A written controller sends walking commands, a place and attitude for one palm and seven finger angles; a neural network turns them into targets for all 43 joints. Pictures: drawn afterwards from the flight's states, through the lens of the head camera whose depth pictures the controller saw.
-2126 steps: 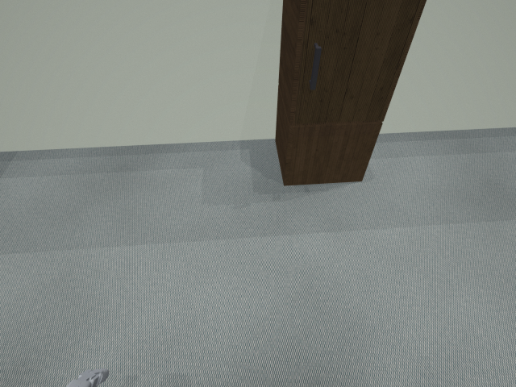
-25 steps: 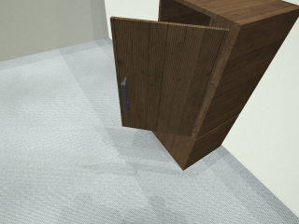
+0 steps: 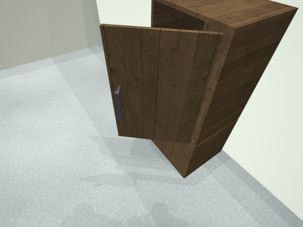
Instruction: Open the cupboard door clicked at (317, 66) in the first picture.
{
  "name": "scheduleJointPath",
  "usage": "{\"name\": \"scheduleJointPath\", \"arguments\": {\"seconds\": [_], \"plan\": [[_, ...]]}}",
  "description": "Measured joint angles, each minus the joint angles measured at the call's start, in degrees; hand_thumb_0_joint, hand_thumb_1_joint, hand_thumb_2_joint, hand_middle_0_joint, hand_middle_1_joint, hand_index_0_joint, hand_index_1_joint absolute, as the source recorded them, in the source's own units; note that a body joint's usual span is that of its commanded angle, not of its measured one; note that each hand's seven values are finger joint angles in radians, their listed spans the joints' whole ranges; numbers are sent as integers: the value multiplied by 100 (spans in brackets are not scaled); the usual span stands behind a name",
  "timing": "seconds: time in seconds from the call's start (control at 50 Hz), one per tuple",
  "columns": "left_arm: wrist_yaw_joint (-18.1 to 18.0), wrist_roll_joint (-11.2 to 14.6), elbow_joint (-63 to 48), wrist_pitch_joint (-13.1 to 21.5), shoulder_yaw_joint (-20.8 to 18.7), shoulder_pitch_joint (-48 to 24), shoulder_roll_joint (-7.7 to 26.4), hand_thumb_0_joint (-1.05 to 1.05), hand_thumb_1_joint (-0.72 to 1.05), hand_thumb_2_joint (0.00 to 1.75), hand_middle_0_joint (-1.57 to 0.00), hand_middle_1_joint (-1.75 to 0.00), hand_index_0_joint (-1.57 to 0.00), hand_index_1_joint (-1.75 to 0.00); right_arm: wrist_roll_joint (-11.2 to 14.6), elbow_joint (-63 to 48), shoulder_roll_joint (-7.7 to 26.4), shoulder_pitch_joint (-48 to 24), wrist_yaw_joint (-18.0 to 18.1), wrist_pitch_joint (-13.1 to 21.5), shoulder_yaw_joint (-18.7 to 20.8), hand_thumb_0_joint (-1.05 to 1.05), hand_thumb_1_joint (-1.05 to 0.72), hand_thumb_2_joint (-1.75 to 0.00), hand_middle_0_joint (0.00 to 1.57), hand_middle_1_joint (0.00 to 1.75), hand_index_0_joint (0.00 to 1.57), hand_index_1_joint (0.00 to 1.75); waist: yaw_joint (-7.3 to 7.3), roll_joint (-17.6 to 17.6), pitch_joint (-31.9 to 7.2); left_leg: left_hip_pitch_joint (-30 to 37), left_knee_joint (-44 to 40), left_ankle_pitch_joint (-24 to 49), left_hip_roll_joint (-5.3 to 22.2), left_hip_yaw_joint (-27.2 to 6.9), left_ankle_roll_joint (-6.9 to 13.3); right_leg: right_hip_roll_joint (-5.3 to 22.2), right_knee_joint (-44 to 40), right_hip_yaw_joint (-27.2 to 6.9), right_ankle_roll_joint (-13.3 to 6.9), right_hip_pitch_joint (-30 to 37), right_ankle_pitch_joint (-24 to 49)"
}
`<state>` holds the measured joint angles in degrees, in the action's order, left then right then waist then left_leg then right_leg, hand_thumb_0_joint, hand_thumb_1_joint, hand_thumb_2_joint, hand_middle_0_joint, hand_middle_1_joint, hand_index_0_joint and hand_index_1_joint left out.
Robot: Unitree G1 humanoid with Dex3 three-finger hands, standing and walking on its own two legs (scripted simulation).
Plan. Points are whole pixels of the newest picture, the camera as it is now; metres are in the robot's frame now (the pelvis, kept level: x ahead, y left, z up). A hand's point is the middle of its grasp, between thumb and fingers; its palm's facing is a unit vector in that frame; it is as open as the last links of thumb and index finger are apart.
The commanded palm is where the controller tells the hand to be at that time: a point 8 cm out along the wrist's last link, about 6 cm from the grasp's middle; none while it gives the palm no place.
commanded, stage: shuffle to correct the standing spot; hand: left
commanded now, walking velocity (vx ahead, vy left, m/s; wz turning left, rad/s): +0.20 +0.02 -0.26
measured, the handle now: (119, 103) +0.62 +0.18 -0.07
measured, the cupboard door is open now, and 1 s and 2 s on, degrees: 48 48 48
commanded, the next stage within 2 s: come to a stop and stand still in 0.20 s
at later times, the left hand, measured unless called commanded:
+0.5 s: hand out of the picture +0.13 +0.20 -0.19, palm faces +0.00 -0.99 -0.15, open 7.3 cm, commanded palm none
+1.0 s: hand (93, 215) +0.20 +0.20 -0.19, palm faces +0.01 -0.98 -0.18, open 7.3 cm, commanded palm none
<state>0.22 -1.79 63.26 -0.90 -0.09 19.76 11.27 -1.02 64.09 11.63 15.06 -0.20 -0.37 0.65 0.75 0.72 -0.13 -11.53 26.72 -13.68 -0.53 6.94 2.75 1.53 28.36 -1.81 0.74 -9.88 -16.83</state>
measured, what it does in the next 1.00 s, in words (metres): walks ahead: right foot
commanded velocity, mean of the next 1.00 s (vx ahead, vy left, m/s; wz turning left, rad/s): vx -0.01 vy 0.00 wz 0.00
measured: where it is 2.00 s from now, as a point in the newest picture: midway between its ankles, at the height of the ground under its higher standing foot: outside the picture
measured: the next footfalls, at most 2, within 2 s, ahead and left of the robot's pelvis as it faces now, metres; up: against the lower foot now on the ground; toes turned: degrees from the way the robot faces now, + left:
right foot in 0.70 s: +0.24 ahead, -0.09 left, +0.00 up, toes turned -7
left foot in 1.04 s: +0.13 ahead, +0.15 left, +0.00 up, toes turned -1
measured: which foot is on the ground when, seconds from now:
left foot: down 0.00-0.72, up 0.74-1.00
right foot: down 0.00-0.28, up 0.30-0.68, down 0.70-1.00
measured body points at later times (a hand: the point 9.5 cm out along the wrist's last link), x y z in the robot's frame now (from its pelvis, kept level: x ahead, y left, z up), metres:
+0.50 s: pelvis +0.11 +0.03 +0.00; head +0.13 +0.07 +0.45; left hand +0.14 +0.26 -0.17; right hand +0.03 -0.16 -0.14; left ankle +0.03 +0.08 -0.74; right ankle +0.12 -0.10 -0.67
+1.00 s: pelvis +0.11 +0.03 -0.01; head +0.14 +0.05 +0.44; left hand +0.20 +0.25 -0.17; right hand +0.15 -0.21 -0.16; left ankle +0.08 +0.15 -0.72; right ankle +0.20 -0.08 -0.74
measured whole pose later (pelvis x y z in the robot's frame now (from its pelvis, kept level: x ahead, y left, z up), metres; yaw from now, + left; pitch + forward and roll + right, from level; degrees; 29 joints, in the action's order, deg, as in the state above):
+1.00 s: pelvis +0.11 +0.03 -0.01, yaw -2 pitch -1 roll -1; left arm -2.1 -2.3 54.9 -1.7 -3.1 9.2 9.3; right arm -0.9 58.0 8.5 12.0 1.4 -1.4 3.6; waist 0.5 1.4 4.5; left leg -17.2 45.1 -26.6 1.8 0.7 -0.5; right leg 0.9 30.7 5.8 -2.3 -22.3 -7.6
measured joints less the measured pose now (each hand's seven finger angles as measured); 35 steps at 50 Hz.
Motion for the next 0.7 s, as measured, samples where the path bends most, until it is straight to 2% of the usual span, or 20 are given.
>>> {"name": "scheduleJointPath", "arguments": {"seconds": [0.16,0.22,0.26,0.3,0.36,0.42,0.5,0.56,0.66,0.7], "plan": [[-33,32,33,140,-90,395,-353,1,91,90,-20,-30,-20,-30,23,44,-174,366,43,89,36,1,-90,-90,20,30,20,30,-34,-115,44,-181,853,-695,228,-13,-104,-188,262,-7,-5,80,-419],[-86,22,25,207,-152,473,-414,1,91,90,-20,-30,-20,-30,29,56,-212,390,62,107,53,1,-90,-90,20,30,20,30,7,-74,84,-292,1094,-904,229,-30,-148,-185,238,35,31,223,-548],[-111,24,38,205,-194,531,-401,1,91,90,-20,-30,-20,-30,37,40,-270,339,84,162,58,1,-90,-90,20,30,20,30,55,110,128,-149,981,-896,123,107,19,-79,375,-68,59,259,-687],[-122,31,100,117,-207,531,-410,1,91,90,-20,-30,-20,-30,8,-57,-303,307,114,305,69,1,-90,-90,20,30,20,30,43,202,146,28,866,-971,72,268,167,-23,1289,-47,-107,-116,-898],[-158,11,154,19,-228,326,-390,1,91,90,-20,-30,-20,-30,-20,-174,-380,412,213,461,15,1,-91,-90,20,30,20,30,-95,160,193,372,505,-930,74,359,209,-45,3024,172,-220,-920,-980],[-177,15,9,12,-292,-11,-271,1,91,90,-20,-30,-20,-30,-23,-134,-575,619,275,471,-79,0,-91,-90,20,29,20,30,-158,204,236,676,22,-753,20,354,195,9,3542,344,-176,-1533,-542],[-229,19,-275,-52,-351,-498,-155,1,92,90,-19,-30,-20,-30,-17,47,-845,851,336,362,-173,0,-90,-90,20,30,20,30,-160,221,320,905,-352,-636,-26,293,157,2,3110,394,-117,-1944,164],[-207,14,-457,-122,-379,-779,-83,1,93,90,-19,-30,-20,-30,-35,131,-979,912,368,239,-144,1,-90,-90,20,30,20,30,-210,184,456,984,-339,-711,-13,252,145,-26,2539,502,-132,-1965,318],[-173,-14,-725,-159,-355,-1077,-99,1,93,90,-19,-30,-20,-30,-16,125,-968,873,384,98,32,1,-90,-90,20,30,21,30,-288,52,720,977,98,-1050,59,257,82,-125,1414,751,-259,-1572,414],[-160,-23,-816,-89,-334,-1093,-120,1,92,90,-19,-30,-20,-30,12,93,-904,878,374,56,102,1,-90,-90,20,30,21,30,-291,25,754,831,578,-1256,78,243,35,-128,799,818,-340,-1209,904]]}}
